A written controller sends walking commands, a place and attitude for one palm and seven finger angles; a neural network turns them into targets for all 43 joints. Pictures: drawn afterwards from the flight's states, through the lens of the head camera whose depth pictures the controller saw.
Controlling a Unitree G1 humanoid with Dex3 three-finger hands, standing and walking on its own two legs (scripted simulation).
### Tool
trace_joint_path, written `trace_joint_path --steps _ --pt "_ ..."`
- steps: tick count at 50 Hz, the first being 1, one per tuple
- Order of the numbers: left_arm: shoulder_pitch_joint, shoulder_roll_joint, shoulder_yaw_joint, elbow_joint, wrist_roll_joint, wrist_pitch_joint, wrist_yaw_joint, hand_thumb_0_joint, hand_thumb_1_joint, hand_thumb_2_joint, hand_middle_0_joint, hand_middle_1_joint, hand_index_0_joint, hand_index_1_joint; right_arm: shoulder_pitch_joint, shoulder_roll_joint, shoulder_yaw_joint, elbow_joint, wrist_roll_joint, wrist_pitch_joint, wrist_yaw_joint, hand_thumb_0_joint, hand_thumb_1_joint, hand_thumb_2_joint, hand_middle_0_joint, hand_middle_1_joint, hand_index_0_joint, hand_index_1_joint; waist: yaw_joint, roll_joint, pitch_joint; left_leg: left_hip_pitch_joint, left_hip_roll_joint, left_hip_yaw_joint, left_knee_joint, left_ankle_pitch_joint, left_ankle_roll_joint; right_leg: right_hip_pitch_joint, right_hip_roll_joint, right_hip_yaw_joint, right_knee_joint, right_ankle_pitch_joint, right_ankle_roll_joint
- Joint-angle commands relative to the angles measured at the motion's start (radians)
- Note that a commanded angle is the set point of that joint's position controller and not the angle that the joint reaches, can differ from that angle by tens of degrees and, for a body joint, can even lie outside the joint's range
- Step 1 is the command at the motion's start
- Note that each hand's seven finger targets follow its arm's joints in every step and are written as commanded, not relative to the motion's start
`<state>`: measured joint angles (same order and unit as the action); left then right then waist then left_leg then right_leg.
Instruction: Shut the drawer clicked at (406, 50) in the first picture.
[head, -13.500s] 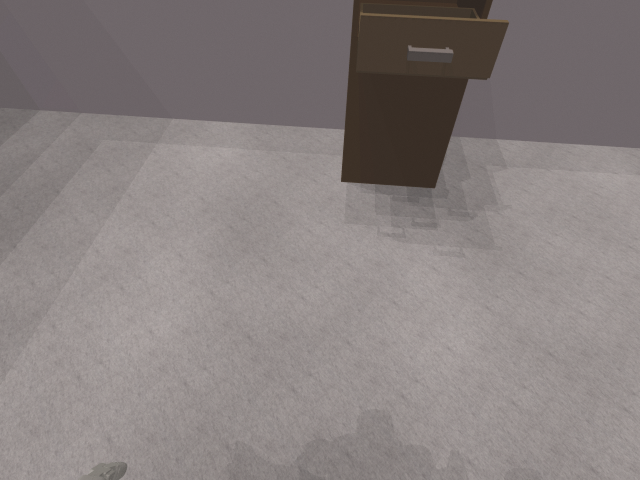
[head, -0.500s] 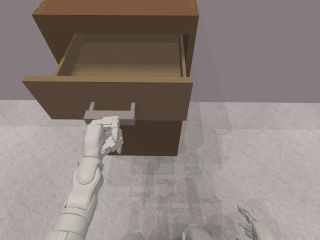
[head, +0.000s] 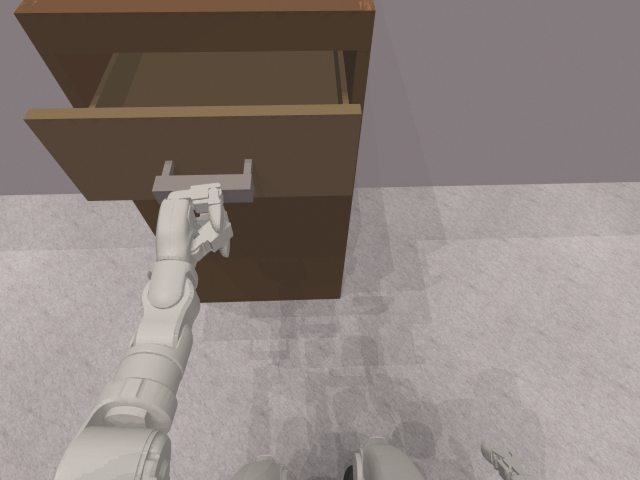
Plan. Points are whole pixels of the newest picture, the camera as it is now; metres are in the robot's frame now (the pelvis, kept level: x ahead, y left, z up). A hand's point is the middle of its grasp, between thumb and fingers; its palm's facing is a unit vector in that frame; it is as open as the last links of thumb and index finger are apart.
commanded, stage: push the drawer shut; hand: left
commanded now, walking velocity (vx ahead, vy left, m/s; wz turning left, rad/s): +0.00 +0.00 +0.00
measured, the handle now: (207, 177) +0.50 +0.15 +0.06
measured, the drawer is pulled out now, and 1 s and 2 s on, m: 0.13 0.01 0.00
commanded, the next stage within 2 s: pull the fist back off the drawer in 1.34 s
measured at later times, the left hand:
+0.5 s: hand (232, 191) +0.48 +0.11 +0.06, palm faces +0.02 -1.00 -0.05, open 3.1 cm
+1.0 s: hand (236, 157) +0.54 +0.11 +0.06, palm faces +0.02 -1.00 -0.05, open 3.1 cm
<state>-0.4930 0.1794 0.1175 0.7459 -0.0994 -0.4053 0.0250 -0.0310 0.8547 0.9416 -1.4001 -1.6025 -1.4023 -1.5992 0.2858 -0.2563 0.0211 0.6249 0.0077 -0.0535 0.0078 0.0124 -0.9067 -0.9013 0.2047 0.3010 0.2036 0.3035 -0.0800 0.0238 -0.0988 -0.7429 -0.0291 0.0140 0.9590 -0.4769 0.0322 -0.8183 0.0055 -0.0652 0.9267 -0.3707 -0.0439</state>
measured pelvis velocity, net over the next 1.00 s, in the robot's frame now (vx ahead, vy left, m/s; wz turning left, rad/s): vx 0.00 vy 0.01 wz -0.02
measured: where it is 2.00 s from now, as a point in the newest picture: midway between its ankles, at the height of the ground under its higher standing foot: outside the picture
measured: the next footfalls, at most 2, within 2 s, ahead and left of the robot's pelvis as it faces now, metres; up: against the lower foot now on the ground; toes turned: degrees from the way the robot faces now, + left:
none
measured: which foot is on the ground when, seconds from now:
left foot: down 0.00-1.00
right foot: down 0.00-1.00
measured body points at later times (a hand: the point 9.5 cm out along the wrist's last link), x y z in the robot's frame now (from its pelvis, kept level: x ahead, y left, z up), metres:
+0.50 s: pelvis -0.01 +0.00 -0.01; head +0.10 +0.00 +0.43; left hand +0.47 +0.17 +0.06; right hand +0.03 -0.26 -0.13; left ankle -0.01 +0.10 -0.68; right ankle +0.04 -0.09 -0.68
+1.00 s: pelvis +0.00 +0.01 -0.02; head +0.14 +0.01 +0.41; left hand +0.53 +0.17 +0.06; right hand -0.02 -0.25 -0.13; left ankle -0.01 +0.10 -0.68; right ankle +0.04 -0.09 -0.68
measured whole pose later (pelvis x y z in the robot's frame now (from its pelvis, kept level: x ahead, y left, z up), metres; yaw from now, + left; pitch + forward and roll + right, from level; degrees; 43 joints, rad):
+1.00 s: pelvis +0.00 +0.01 -0.02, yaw -1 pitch +23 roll -1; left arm -1.03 0.40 0.34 1.27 0.00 -0.45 0.00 -0.01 0.86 0.95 -1.40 -1.60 -1.40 -1.60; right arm 0.41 -0.28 0.04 0.63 -0.05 0.01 0.04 0.01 -0.91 -0.90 0.20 0.30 0.20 0.30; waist -0.21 0.03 -0.10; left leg -0.96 -0.01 0.02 1.05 -0.49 0.04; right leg -1.02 0.02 -0.07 0.98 -0.36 -0.04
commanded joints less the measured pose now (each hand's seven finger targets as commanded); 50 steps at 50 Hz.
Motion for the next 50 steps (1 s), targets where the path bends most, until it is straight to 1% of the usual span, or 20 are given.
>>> trace_joint_path --steps 1,2,5,6,7,8,12,15,18,20,22,23,26,30,37,40,41,42,46,50 --pt "-0.471 0.136 0.051 -0.15 -0.006 -0.076 0.005 0.0 0.9 0.9 -1.4 -1.6 -1.4 -1.6 0.068 -0.136 -0.056 -0.088 0.0 -0.027 -0.008 0.0 -0.9 -0.9 0.2 0.3 0.2 0.3 -0.045 -0.024 -0.37 0.042 0.007 -0.028 -0.133 0.199 -0.007 0.3 -0.007 0.079 -0.117 0.188 0.02" --pt "-0.482 0.164 0.076 -0.136 -0.006 -0.079 0.006 0.0 0.9 0.9 -1.4 -1.6 -1.4 -1.6 0.077 -0.14 -0.055 -0.087 -0.001 -0.025 -0.008 0.0 -0.9 -0.9 0.2 0.3 0.2 0.3 -0.04 -0.041 -0.377 0.03 0.006 -0.031 -0.135 0.201 -0.007 0.312 -0.007 0.078 -0.113 0.19 0.019" --pt "-0.51 0.161 0.074 -0.123 -0.005 -0.088 -0.001 0.0 0.9 0.9 -1.4 -1.6 -1.4 -1.6 0.093 -0.139 -0.058 -0.087 -0.004 -0.021 -0.004 0.0 -0.9 -0.9 0.2 0.3 0.2 0.3 -0.044 -0.008 -0.407 0.051 0.007 -0.028 -0.13 0.235 -0.006 0.311 -0.003 0.079 -0.105 0.228 0.018" --pt "-0.507 0.186 0.099 -0.105 -0.005 -0.09 -0.002 0.0 0.9 0.9 -1.4 -1.6 -1.4 -1.6 0.103 -0.142 -0.059 -0.083 -0.005 -0.017 -0.004 0.0 -0.9 -0.9 0.2 0.3 0.2 0.3 -0.043 -0.038 -0.412 0.042 0.009 -0.028 -0.126 0.247 -0.005 0.321 -0.003 0.079 -0.102 0.244 0.019" --pt "-0.515 0.182 0.094 -0.098 -0.005 -0.091 -0.005 0.0 0.9 0.9 -1.4 -1.6 -1.4 -1.6 0.103 -0.14 -0.059 -0.082 -0.005 -0.015 -0.002 0.0 -0.9 -0.9 0.2 0.3 0.2 0.3 -0.043 -0.011 -0.409 0.039 0.008 -0.023 -0.125 0.244 -0.007 0.317 -0.003 0.082 -0.102 0.244 0.019" --pt "-0.541 0.153 0.071 -0.086 -0.006 -0.092 -0.009 0.0 0.9 0.9 -1.4 -1.6 -1.4 -1.6 0.105 -0.139 -0.058 -0.082 -0.006 -0.014 0.0 0.0 -0.9 -0.9 0.2 0.3 0.2 0.3 -0.056 -0.025 -0.397 0.038 0.009 -0.026 -0.126 0.232 -0.006 0.302 -0.002 0.078 -0.106 0.231 0.021" --pt "-0.621 0.188 0.095 -0.035 0.006 -0.105 -0.009 0.0 0.9 0.9 -1.4 -1.6 -1.4 -1.6 0.128 -0.144 -0.059 -0.071 -0.009 -0.007 0.0 0.0 -0.9 -0.9 0.2 0.3 0.2 0.3 -0.061 -0.003 -0.402 0.035 0.009 -0.03 -0.121 0.222 -0.005 0.274 0.001 0.079 -0.098 0.212 0.019" --pt "-0.688 0.217 0.112 0.003 0.012 -0.116 -0.008 0.0 0.9 0.9 -1.4 -1.6 -1.4 -1.6 0.145 -0.149 -0.059 -0.063 -0.013 -0.004 0.0 0.0 -0.9 -0.9 0.2 0.3 0.2 0.3 -0.079 -0.03 -0.402 0.024 0.01 -0.034 -0.115 0.203 0.0 0.26 0.005 0.079 -0.098 0.192 0.02" --pt "-0.765 0.205 0.104 0.063 0.02 -0.124 -0.01 0.0 0.9 0.9 -1.4 -1.6 -1.4 -1.6 0.157 -0.147 -0.056 -0.053 -0.017 -0.001 0.001 0.0 -0.9 -0.9 0.2 0.3 0.2 0.3 -0.095 -0.001 -0.399 0.023 0.008 -0.037 -0.11 0.187 0.0 0.225 0.005 0.077 -0.096 0.169 0.021" --pt "-0.768 0.258 0.146 0.084 0.026 -0.131 -0.008 0.0 0.9 0.9 -1.4 -1.6 -1.4 -1.6 0.174 -0.156 -0.057 -0.054 -0.023 0.001 0.001 0.0 -0.9 -0.9 0.2 0.3 0.2 0.3 -0.086 0.001 -0.428 0.024 0.007 -0.039 -0.104 0.208 0.002 0.231 0.009 0.079 -0.085 0.189 0.019" --pt "-0.786 0.268 0.15 0.097 0.033 -0.138 -0.013 0.0 0.9 0.9 -1.4 -1.6 -1.4 -1.6 0.181 -0.154 -0.056 -0.053 -0.026 0.008 0.004 0.0 -0.9 -0.9 0.2 0.3 0.2 0.3 -0.087 0.016 -0.459 0.037 0.009 -0.041 -0.1 0.226 -0.002 0.233 0.008 0.076 -0.077 0.201 0.018" --pt "-0.801 0.235 0.125 0.122 0.032 -0.135 -0.017 0.0 0.9 0.9 -1.4 -1.6 -1.4 -1.6 0.183 -0.151 -0.054 -0.053 -0.026 0.01 0.006 0.0 -0.9 -0.9 0.2 0.3 0.2 0.3 -0.1 0.003 -0.438 0.027 0.009 -0.041 -0.097 0.219 0.0 0.221 0.01 0.076 -0.082 0.197 0.02" --pt "-0.863 0.279 0.15 0.15 0.04 -0.141 -0.015 0.0 0.9 0.9 -1.4 -1.6 -1.4 -1.6 0.2 -0.16 -0.053 -0.047 -0.031 0.014 0.006 0.0 -0.9 -0.9 0.2 0.3 0.2 0.3 -0.117 -0.001 -0.44 0.005 0.01 -0.045 -0.089 0.196 0.003 0.202 0.011 0.079 -0.08 0.176 0.022" --pt "-0.891 0.315 0.179 0.179 0.05 -0.145 -0.013 0.0 0.9 0.9 -1.4 -1.6 -1.4 -1.6 0.224 -0.163 -0.053 -0.046 -0.038 0.019 0.009 0.0 -0.9 -0.9 0.2 0.3 0.2 0.3 -0.115 0.031 -0.464 0.005 0.01 -0.047 -0.08 0.219 0.003 0.198 0.014 0.08 -0.07 0.192 0.019" --pt "-0.967 0.335 0.186 0.232 0.062 -0.134 -0.017 0.0 0.9 0.9 -1.4 -1.6 -1.4 -1.6 0.26 -0.173 -0.05 -0.04 -0.046 0.04 0.016 0.0 -0.9 -0.9 0.2 0.3 0.2 0.3 -0.146 0.025 -0.468 0.007 0.016 -0.058 -0.064 0.229 0.004 0.157 0.019 0.073 -0.07 0.186 0.022" --pt "-0.996 0.362 0.197 0.239 0.073 -0.134 -0.015 0.0 0.9 0.9 -1.4 -1.6 -1.4 -1.6 0.273 -0.175 -0.049 -0.041 -0.049 0.046 0.017 0.0 -0.9 -0.9 0.2 0.3 0.2 0.3 -0.147 0.066 -0.475 0.016 0.015 -0.059 -0.061 0.244 0.002 0.148 0.022 0.072 -0.065 0.195 0.018" --pt "-1.004 0.338 0.181 0.263 0.073 -0.127 -0.016 0.0 0.9 0.9 -1.4 -1.6 -1.4 -1.6 0.278 -0.176 -0.047 -0.038 -0.05 0.048 0.019 0.0 -0.9 -0.9 0.2 0.3 0.2 0.3 -0.159 0.062 -0.472 0.019 0.016 -0.063 -0.058 0.24 0.003 0.131 0.023 0.069 -0.067 0.187 0.02" --pt "-1.014 0.374 0.206 0.279 0.075 -0.123 -0.013 0.0 0.9 0.9 -1.4 -1.6 -1.4 -1.6 0.284 -0.182 -0.049 -0.033 -0.05 0.05 0.017 0.0 -0.9 -0.9 0.2 0.3 0.2 0.3 -0.165 0.022 -0.455 -0.006 0.019 -0.066 -0.054 0.228 0.006 0.126 0.022 0.069 -0.07 0.175 0.023" --pt "-1.078 0.425 0.228 0.307 0.093 -0.113 -0.007 0.0 0.9 0.9 -1.4 -1.6 -1.4 -1.6 0.308 -0.187 -0.043 -0.028 -0.057 0.054 0.015 0.0 -0.9 -0.9 0.2 0.3 0.2 0.3 -0.182 0.054 -0.471 -0.024 0.017 -0.066 -0.041 0.234 0.009 0.12 0.024 0.071 -0.063 0.179 0.023" --pt "-1.098 0.449 0.246 0.282 0.094 -0.115 -0.013 0.0 0.9 0.9 -1.4 -1.6 -1.4 -1.6 0.33 -0.188 -0.043 -0.034 -0.065 0.061 0.019 0.0 -0.9 -0.9 0.2 0.3 0.2 0.3 -0.176 0.106 -0.549 0.027 0.022 -0.074 -0.03 0.312 0.002 0.127 0.026 0.067 -0.047 0.238 0.02"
